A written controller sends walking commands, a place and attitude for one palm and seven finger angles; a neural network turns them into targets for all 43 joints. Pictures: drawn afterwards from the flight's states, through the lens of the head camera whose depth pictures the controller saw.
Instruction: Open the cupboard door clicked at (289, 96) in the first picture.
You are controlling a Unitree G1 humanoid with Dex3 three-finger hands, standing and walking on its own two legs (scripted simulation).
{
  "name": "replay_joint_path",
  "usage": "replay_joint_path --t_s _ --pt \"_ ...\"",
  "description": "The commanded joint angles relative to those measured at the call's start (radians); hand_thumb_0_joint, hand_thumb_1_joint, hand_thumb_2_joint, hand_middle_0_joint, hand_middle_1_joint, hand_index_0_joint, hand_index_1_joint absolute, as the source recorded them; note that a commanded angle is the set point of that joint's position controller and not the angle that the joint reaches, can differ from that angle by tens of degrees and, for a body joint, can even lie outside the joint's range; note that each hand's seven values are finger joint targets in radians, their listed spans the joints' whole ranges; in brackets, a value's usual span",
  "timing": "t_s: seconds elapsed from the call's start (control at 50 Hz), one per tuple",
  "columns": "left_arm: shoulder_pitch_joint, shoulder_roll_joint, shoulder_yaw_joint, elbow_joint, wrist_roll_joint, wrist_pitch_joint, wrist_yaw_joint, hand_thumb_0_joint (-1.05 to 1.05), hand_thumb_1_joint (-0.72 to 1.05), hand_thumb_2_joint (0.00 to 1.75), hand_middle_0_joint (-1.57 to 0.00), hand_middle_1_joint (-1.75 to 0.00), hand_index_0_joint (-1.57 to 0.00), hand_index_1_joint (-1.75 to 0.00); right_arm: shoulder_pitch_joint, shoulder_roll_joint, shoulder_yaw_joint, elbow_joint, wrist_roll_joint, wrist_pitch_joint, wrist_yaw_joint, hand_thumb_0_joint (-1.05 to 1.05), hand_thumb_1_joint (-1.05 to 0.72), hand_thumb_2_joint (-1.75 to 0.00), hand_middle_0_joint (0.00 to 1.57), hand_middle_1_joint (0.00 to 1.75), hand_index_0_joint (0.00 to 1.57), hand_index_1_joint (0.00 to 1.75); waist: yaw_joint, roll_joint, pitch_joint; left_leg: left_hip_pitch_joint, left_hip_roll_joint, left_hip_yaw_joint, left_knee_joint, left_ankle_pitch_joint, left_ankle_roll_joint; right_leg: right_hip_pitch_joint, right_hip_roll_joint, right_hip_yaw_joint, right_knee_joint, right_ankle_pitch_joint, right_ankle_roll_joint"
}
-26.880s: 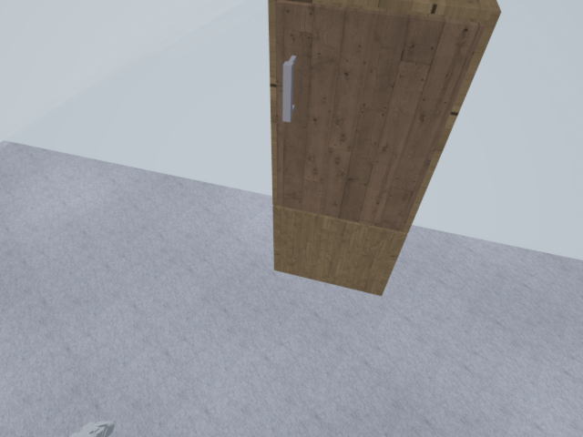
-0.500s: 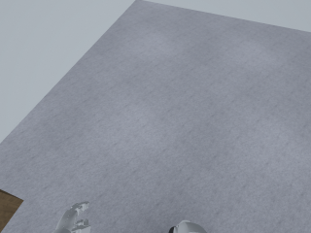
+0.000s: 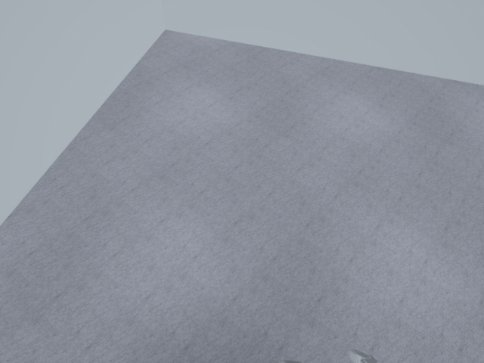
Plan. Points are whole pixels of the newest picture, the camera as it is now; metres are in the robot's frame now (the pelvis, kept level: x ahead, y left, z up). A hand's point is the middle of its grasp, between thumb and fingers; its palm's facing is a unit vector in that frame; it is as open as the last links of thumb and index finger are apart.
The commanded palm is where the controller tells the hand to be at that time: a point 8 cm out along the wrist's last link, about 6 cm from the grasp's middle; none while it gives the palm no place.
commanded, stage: walk to a spot facing it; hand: left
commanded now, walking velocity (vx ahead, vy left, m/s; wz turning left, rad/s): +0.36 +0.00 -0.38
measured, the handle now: out of the picture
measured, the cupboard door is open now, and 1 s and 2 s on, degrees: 43 43 43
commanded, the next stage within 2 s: turn to face it in 0.38 s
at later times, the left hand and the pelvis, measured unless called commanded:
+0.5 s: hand (205, 254) +0.35 +0.10 -0.16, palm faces -0.15 -0.96 -0.22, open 7.2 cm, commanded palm none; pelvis +0.25 -0.08 +0.01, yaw -9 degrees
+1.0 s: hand (210, 194) +0.52 +0.12 -0.16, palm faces +0.08 -0.98 -0.19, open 7.4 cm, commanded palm none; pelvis +0.42 -0.08 +0.01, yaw +3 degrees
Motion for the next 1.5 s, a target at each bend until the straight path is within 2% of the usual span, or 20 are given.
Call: replay_joint_path --t_s 0.0,0.16,0.22,0.24,0.28,0.34,0.4,0.56,0.62,0.66,0.68,0.7,0.82,1.02,1.1,1.12,1.14,1.16,1.26,1.48 --pt "-0.09 -0.004 -0.003 -0.13 0.006 -0.021 -0.016 0.0 0.9 0.9 -0.2 -0.3 -0.2 -0.3 0.214 -0.157 -0.041 0.048 0.012 -0.008 -0.016 0.0 -0.9 -0.9 0.2 0.3 0.2 0.3 -0.045 0.16 -0.046 0.242 0.278 -0.166 -0.339 0.3 0.094 -0.231 -0.104 0.018 -0.083 0.092 0.023" --pt "-0.22 -0.004 -0.005 -0.161 0.01 -0.01 -0.023 0.0 0.9 0.9 -0.2 -0.3 -0.2 -0.3 0.274 -0.174 -0.04 0.091 0.004 0.018 -0.001 0.0 -0.9 -0.9 0.2 0.3 0.2 0.3 -0.058 0.18 0.035 0.177 0.254 0.002 -0.348 0.211 0.077 -0.056 -0.057 -0.108 -0.508 0.186 0.007" --pt "-0.086 0.036 0.005 -0.119 0.01 -0.025 -0.018 0.0 0.9 0.9 -0.2 -0.3 -0.2 -0.3 0.27 -0.193 -0.037 0.102 0.01 0.026 -0.001 0.0 -0.9 -0.9 0.2 0.3 0.2 0.3 0.023 0.155 -0.05 0.218 0.223 0.063 -0.105 0.529 0.041 0.179 0.022 -0.173 -0.629 0.168 -0.036" --pt "0.08 0.087 0.02 -0.067 0.012 -0.037 -0.009 0.0 0.9 0.9 -0.2 -0.3 -0.2 -0.3 0.243 -0.192 -0.034 0.095 0.021 0.023 0.003 0.0 -0.9 -0.9 0.2 0.3 0.2 0.3 0.102 0.095 -0.133 0.095 0.182 0.096 0.117 0.571 0.008 0.443 0.004 -0.121 -0.666 0.175 -0.073" --pt "0.275 0.276 0.063 -0.008 -0.014 -0.043 0.018 0.0 0.9 0.9 -0.2 -0.3 -0.2 -0.3 0.196 -0.116 -0.026 0.031 0.047 0.015 0.003 0.0 -0.9 -0.9 0.2 0.3 0.2 0.3 0.149 -0.252 -0.268 -0.382 -0.026 0.018 0.735 -0.351 -0.054 0.773 -0.445 0.571 -0.906 0.257 -0.26" --pt "0.05 0.132 0.018 -0.06 -0.015 -0.041 0.039 0.0 0.9 0.9 -0.2 -0.3 -0.2 -0.3 0.098 -0.104 -0.034 0.051 0.031 0.03 0.0 0.0 -0.9 -0.9 0.2 0.3 0.2 0.3 0.037 -0.044 -0.049 -0.365 0.108 -0.151 0.712 -0.122 -0.049 0.38 -0.341 0.296 -0.944 0.33 -0.194" --pt "-0.03 0.077 -0.004 -0.064 -0.003 -0.065 0.038 0.0 0.9 0.9 -0.2 -0.3 -0.2 -0.3 0.227 -0.046 -0.026 0.115 0.025 0.06 0.01 0.0 -0.9 -0.9 0.2 0.3 0.2 0.3 -0.06 -0.091 -0.045 -0.203 0.09 -0.104 0.492 -0.055 -0.066 0.232 -0.242 0.082 -0.98 0.449 -0.142" --pt "0.03 0.067 -0.016 -0.005 -0.009 -0.077 0.048 0.0 0.9 0.9 -0.2 -0.3 -0.2 -0.3 0.084 -0.028 -0.015 0.097 0.038 0.053 0.021 0.0 -0.9 -0.9 0.2 0.3 0.2 0.3 -0.035 -0.096 -0.03 -0.193 0.002 -0.048 0.15 0.084 -0.028 0.415 -0.228 -0.062 -0.898 0.842 -0.094" --pt "0.01 0.083 -0.015 -0.008 -0.012 -0.066 0.06 0.0 0.9 0.9 -0.2 -0.3 -0.2 -0.3 0.153 -0.071 -0.02 0.116 0.03 0.051 0.016 0.0 -0.9 -0.9 0.2 0.3 0.2 0.3 -0.087 -0.064 -0.036 -0.04 -0.046 -0.043 0.008 0.183 0.007 0.418 -0.227 -0.127 -0.722 0.937 -0.042" --pt "0.073 0.076 -0.009 -0.035 -0.026 -0.045 0.065 0.0 0.9 0.9 -0.2 -0.3 -0.2 -0.3 0.297 -0.196 -0.043 0.129 0.008 0.052 0.006 0.0 -0.9 -0.9 0.2 0.3 0.2 0.3 -0.123 0.205 -0.2 0.304 0.145 -0.322 -0.029 0.738 0.136 0.174 -0.106 -0.174 -0.335 0.48 0.048" --pt "0.106 0.034 -0.017 -0.058 -0.033 -0.041 0.065 0.0 0.9 0.9 -0.2 -0.3 -0.2 -0.3 0.336 -0.257 -0.06 0.128 0.013 0.062 -0.001 0.0 -0.9 -0.9 0.2 0.3 0.2 0.3 -0.119 0.359 -0.252 0.365 0.332 -0.56 -0.105 0.94 0.269 0.046 0.009 -0.128 -0.059 -0.279 0.059" --pt "0.031 0.052 -0.022 -0.094 -0.025 -0.025 0.067 0.0 0.9 0.9 -0.2 -0.3 -0.2 -0.3 0.299 -0.271 -0.055 0.113 0.024 0.071 -0.013 0.0 -0.9 -0.9 0.2 0.3 0.2 0.3 -0.107 0.3 -0.231 0.285 0.349 -0.626 -0.167 0.745 0.284 -0.015 -0.009 0.003 0.055 -0.27 0.056" --pt "-0.024 0.022 0.003 -0.11 -0.004 0.009 0.046 0.0 0.9 0.9 -0.2 -0.3 -0.2 -0.3 0.095 -0.2 -0.052 0.023 0.021 0.059 -0.018 0.0 -0.9 -0.9 0.2 0.3 0.2 0.3 -0.021 0.138 -0.138 0.045 0.182 -0.405 -0.255 0.368 0.163 -0.058 -0.063 0.027 -0.079 -0.024 0.094" --pt "-0.14 0.045 0.008 -0.213 -0.003 0.02 0.047 0.0 0.9 0.9 -0.2 -0.3 -0.2 -0.3 0.09 -0.239 -0.092 -0.019 0.015 0.095 0.0 0.0 -0.9 -0.9 0.2 0.3 0.2 0.3 -0.049 0.224 -0.129 0.042 0.123 -0.487 -0.22 0.245 0.151 -0.006 -0.001 -0.002 -0.409 -0.027 0.104" --pt "-0.044 0.081 0.016 -0.209 -0.01 0.003 0.056 0.0 0.9 0.9 -0.2 -0.3 -0.2 -0.3 0.034 -0.238 -0.1 -0.051 0.026 0.107 0.002 0.0 -0.9 -0.9 0.2 0.3 0.2 0.3 0.003 0.19 -0.147 -0.074 0.064 -0.502 -0.12 0.244 0.098 0.258 0.02 -0.007 -0.738 0.135 0.083" --pt "-0.009 0.134 0.026 -0.203 -0.005 -0.006 0.063 0.0 0.9 0.9 -0.2 -0.3 -0.2 -0.3 0.032 -0.195 -0.094 -0.062 0.035 0.105 0.008 0.0 -0.9 -0.9 0.2 0.3 0.2 0.3 0.02 0.072 -0.168 -0.194 0.005 -0.454 -0.027 0.119 0.047 0.413 -0.097 0.101 -0.869 0.155 0.052" --pt "0.01 0.227 0.043 -0.205 0.01 -0.013 0.071 0.0 0.9 0.9 -0.2 -0.3 -0.2 -0.3 0.035 -0.134 -0.085 -0.082 0.041 0.102 0.013 0.0 -0.9 -0.9 0.2 0.3 0.2 0.3 0.028 -0.215 -0.159 -0.351 -0.146 -0.229 0.219 -0.209 -0.041 0.475 -0.387 0.372 -0.949 0.252 -0.051" --pt "-0.009 0.249 0.032 -0.219 0.006 -0.006 0.07 0.0 0.9 0.9 -0.2 -0.3 -0.2 -0.3 0.023 -0.16 -0.09 -0.094 0.029 0.104 0.017 0.0 -0.9 -0.9 0.2 0.3 0.2 0.3 0.023 -0.189 -0.123 -0.336 -0.131 -0.204 0.466 -0.361 -0.045 0.34 -0.508 0.387 -0.937 0.363 -0.136" --pt "-0.085 0.121 0.0 -0.228 -0.004 -0.019 0.07 0.0 0.9 0.9 -0.2 -0.3 -0.2 -0.3 0.021 -0.136 -0.071 -0.044 0.031 0.138 0.034 0.0 -0.9 -0.9 0.2 0.3 0.2 0.3 -0.042 -0.157 -0.074 -0.312 -0.041 -0.16 0.631 -0.141 -0.082 0.322 -0.296 0.016 -0.831 0.739 -0.063" --pt "0.037 0.197 0.028 -0.182 0.007 -0.011 0.065 0.0 0.9 0.9 -0.2 -0.3 -0.2 -0.3 -0.106 -0.128 -0.045 -0.085 0.038 0.127 0.041 0.0 -0.9 -0.9 0.2 0.3 0.2 0.3 0.008 -0.18 -0.102 -0.108 -0.067 -0.03 0.135 -0.154 -0.043 0.42 -0.355 -0.09 -0.714 0.885 -0.065"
